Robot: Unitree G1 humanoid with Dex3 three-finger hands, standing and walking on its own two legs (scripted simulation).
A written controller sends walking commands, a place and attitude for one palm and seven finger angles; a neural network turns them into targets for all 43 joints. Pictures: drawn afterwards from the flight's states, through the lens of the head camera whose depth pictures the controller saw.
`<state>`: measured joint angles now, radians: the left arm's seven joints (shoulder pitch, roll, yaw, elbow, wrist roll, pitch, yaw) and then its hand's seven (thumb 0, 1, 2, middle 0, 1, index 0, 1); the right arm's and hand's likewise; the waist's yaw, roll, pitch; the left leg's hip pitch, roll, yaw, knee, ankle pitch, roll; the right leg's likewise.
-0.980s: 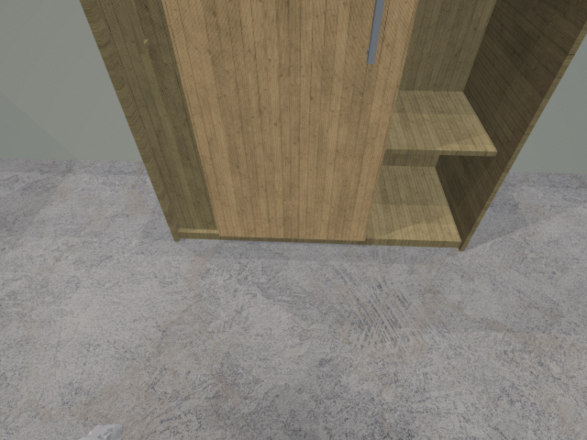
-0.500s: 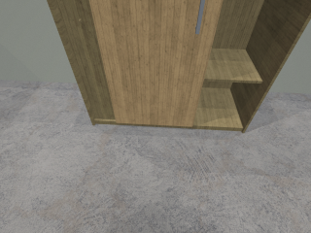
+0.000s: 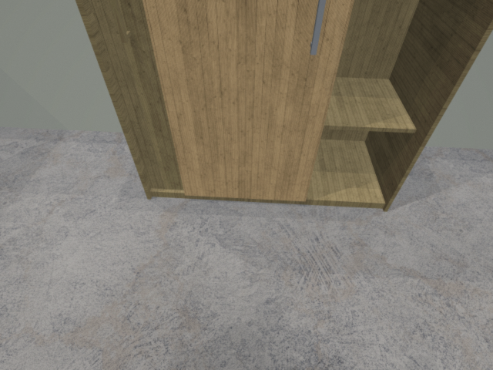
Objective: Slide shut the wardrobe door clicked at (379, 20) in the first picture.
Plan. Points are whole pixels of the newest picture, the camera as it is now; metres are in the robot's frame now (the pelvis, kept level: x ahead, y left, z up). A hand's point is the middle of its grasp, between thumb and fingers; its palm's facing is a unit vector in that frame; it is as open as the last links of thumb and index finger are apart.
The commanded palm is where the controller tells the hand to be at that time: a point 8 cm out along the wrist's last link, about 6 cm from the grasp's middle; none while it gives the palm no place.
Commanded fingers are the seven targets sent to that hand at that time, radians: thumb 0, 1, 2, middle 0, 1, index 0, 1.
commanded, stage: look at it before walking up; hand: left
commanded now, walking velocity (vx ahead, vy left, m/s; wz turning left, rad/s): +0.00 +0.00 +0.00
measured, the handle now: (319, 10) +1.03 -0.15 +0.19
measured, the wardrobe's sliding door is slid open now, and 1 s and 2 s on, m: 0.42 0.42 0.42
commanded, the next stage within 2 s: walk to a spot facing it in 0.46 s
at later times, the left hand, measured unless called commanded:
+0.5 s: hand out of the picture +0.09 +0.25 -0.15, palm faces -0.01 -0.94 -0.34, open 7.4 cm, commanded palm none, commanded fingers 0.00 0.90 0.90 -0.20 -0.30 -0.20 -0.30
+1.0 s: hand out of the picture +0.07 +0.18 -0.18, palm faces -0.16 -0.95 -0.28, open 7.4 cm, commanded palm none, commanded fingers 0.00 0.90 0.90 -0.20 -0.30 -0.20 -0.30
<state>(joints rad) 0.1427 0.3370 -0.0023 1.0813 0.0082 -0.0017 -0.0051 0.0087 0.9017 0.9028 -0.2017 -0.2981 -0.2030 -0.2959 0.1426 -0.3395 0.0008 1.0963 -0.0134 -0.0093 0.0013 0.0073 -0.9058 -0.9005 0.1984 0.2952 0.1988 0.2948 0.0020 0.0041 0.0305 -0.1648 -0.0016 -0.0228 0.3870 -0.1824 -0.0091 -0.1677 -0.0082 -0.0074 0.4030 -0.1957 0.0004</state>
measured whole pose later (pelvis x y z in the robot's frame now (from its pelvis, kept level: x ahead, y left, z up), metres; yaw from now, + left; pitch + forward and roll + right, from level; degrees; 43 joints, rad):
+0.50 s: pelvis +0.01 +0.00 +0.00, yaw +0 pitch -2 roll +0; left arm 0.14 0.34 0.00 1.09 0.01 -0.01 0.00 0.01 0.90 0.90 -0.20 -0.30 -0.20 -0.30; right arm 0.12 -0.34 0.00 1.10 -0.01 -0.01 0.00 0.01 -0.91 -0.90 0.20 0.30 0.20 0.29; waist 0.00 0.00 0.04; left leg -0.14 0.00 -0.02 0.37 -0.19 -0.01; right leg -0.14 -0.01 -0.01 0.38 -0.20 0.00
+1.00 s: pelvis -0.01 -0.03 -0.03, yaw -13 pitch -2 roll +2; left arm 0.25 0.22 0.04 0.95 0.02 0.05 -0.02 0.01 0.90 0.90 -0.20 -0.30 -0.20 -0.30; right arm 0.17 -0.23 -0.04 0.97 -0.02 0.04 -0.02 0.01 -0.90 -0.90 0.20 0.30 0.20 0.29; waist 0.03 0.02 0.10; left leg -0.27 0.11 0.15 0.69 -0.36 -0.04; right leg -0.33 0.01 -0.02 0.71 -0.34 -0.01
